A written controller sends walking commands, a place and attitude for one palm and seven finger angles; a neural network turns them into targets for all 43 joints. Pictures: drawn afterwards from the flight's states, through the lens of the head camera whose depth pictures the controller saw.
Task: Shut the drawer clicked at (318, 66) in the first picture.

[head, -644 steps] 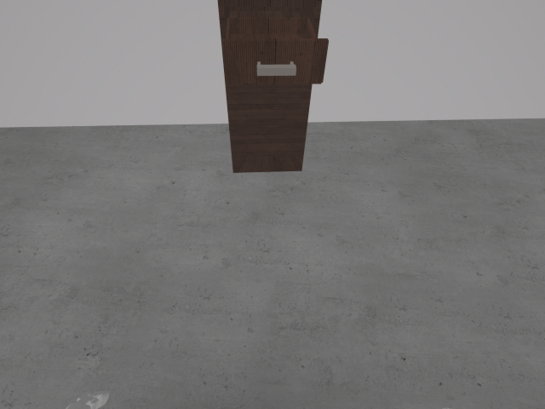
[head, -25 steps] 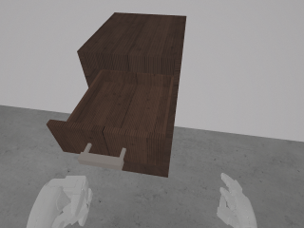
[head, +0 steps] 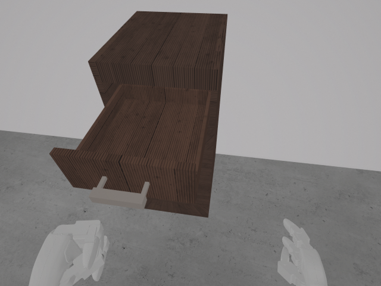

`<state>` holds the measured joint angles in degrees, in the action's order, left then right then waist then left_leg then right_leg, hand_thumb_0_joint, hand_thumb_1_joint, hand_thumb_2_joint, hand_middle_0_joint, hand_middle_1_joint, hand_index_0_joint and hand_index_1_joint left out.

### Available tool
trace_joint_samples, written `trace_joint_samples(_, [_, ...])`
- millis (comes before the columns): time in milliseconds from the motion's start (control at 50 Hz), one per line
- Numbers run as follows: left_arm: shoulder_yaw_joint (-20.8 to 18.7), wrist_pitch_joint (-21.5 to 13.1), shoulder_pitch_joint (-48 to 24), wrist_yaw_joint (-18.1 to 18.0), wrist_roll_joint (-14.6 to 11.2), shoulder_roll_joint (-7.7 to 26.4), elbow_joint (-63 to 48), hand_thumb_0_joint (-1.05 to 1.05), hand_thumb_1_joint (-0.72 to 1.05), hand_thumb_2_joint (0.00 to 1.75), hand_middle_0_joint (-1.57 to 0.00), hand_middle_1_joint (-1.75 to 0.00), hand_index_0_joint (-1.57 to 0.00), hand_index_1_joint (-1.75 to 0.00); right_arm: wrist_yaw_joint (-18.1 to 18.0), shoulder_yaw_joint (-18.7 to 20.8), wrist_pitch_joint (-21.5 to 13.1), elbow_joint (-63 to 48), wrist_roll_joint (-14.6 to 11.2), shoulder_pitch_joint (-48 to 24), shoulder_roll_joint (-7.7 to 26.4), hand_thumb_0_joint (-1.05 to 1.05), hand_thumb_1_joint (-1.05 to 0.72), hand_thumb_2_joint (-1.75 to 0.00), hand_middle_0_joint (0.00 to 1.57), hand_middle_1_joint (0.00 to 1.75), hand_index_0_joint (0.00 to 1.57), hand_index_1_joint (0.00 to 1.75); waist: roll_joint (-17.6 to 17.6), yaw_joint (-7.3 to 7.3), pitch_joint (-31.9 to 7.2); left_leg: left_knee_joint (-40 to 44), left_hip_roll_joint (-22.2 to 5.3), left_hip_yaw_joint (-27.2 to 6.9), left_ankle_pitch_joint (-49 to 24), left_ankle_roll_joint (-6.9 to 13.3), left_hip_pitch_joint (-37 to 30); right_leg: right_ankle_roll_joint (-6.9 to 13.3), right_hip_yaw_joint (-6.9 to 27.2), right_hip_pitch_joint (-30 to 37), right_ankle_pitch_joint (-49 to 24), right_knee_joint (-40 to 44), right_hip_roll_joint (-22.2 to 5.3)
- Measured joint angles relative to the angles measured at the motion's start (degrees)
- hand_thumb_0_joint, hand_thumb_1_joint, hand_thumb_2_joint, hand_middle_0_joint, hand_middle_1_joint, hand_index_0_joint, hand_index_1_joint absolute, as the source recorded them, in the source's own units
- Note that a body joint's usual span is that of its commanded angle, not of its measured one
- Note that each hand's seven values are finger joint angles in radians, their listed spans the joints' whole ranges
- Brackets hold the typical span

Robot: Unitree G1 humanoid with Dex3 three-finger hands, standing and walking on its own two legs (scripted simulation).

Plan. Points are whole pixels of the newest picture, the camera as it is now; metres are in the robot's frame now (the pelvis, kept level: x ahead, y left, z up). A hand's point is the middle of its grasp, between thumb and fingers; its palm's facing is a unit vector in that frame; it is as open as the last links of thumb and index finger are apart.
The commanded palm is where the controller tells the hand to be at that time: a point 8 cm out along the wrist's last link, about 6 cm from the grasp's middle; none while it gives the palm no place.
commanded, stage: bring the fist close to the handle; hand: left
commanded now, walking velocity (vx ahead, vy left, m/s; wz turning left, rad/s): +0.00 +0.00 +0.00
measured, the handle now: (121, 190) +0.32 +0.19 +0.02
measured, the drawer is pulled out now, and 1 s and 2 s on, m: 0.29 0.29 0.27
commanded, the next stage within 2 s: push the drawer shut in 1.26 s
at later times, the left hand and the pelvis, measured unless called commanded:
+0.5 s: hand (112, 243) +0.19 +0.16 +0.05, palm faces -0.05 -1.00 -0.06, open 3.3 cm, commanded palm +0.16 +0.22 +0.05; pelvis -0.01 +0.01 -0.01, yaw +0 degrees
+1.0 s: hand (131, 232) +0.23 +0.15 +0.01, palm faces -0.10 -0.99 -0.04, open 3.3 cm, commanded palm +0.20 +0.21 +0.02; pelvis -0.01 +0.02 -0.04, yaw +0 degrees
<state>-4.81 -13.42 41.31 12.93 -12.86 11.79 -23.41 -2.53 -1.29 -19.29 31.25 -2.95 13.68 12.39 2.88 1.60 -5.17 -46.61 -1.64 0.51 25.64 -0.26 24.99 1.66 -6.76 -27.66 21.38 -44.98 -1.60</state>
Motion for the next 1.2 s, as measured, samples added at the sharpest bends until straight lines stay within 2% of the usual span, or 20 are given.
trace_joint_samples(220, [0.06, -3.74, -6.23, 0.93, 0.08, -0.45, 6.96, 0.02, 0.89, 0.9, -1.4, -1.6, -1.4, -1.6, 0.19, 0.43, 0.12, 0.99, 0.79, -0.1, 0.99, 0.01, -0.91, -0.9, 0.2, 0.3, 0.2, 0.3, -0.36, -0.91, 0.8, -2.35, 0.14, -0.55, 0.33, -0.09, 3.78, 0.19, -0.46, -3.48, 0.41, -2.13, -0.27])
trace_joint_samples(420, [-0.94, -4.7, -9.91, 0.71, 0.01, -0.64, 12.17, 0.02, 0.89, 0.9, -1.4, -1.6, -1.4, -1.6, 0.27, 0.97, 2.22, 1.14, 1.1, 0.4, 0.61, 0.01, -0.91, -0.9, 0.2, 0.3, 0.2, 0.3, -1.15, -1.94, 0.33, -4.04, 0.43, 0.04, 0.99, 0.25, 6.84, -0.12, 0.21, -6.87, 0.97, -4.1, -0.64])
trace_joint_samples(600, [1.35, -7.47, -13.18, -0.15, 1.27, -1.29, 14.55, 0.02, 0.9, 0.9, -1.4, -1.6, -1.4, -1.6, 0.66, 0.74, 2.94, 0.22, 1.75, -0.05, 0.89, 0.01, -0.91, -0.9, 0.2, 0.3, 0.2, 0.3, -1.36, -2.25, -0.09, -7.92, 0.9, 0.16, 2.47, 0.83, 11.6, -0.62, 0.46, -11.5, 2.19, -7.69, -1.29])
trace_joint_samples(940, [3.29, -8.14, -20.32, -3.14, 3.26, -1.63, 18.96, 0.02, 0.9, 0.9, -1.4, -1.6, -1.4, -1.6, 1.57, 0.24, 7.04, -2.46, 2.37, -0.14, 0.74, 0.01, -0.91, -0.9, 0.2, 0.3, 0.2, 0.3, -1.36, -2.7, -1.71, -15.16, 1.0, 0.47, 5.32, 1.26, 20.53, -0.89, 0.99, -20.49, 4.6, -14.61, -1.74])
trace_joint_samples(1040, [4.2, -7.21, -19.6, -3.85, 3.43, -1.51, 17.08, 0.02, 0.9, 0.9, -1.4, -1.6, -1.4, -1.6, 1.53, 0.3, 8.41, -3.23, 2.15, 0.43, 0.76, 0.01, -0.91, -0.9, 0.2, 0.3, 0.2, 0.3, -0.94, -2.76, -1.88, -15.15, 0.92, 0.57, 5.48, 1.27, 20.57, -0.91, 1.11, -20.62, 4.72, -14.63, -1.64])
trace_joint_samples(1200, [2.28, -6.46, -20.15, -4.43, 2.85, -0.87, 18.44, 0.02, 0.89, 0.9, -1.4, -1.6, -1.4, -1.6, 1.27, 0.08, 9.93, -3.83, 1.86, 0.87, 0.89, 0.01, -0.91, -0.9, 0.2, 0.3, 0.2, 0.3, -1.32, -3.08, -2.19, -14.65, 0.67, 0.29, 5.4, 0.93, 20.38, -0.58, 0.84, -20.43, 4.79, -14.24, -1.36])
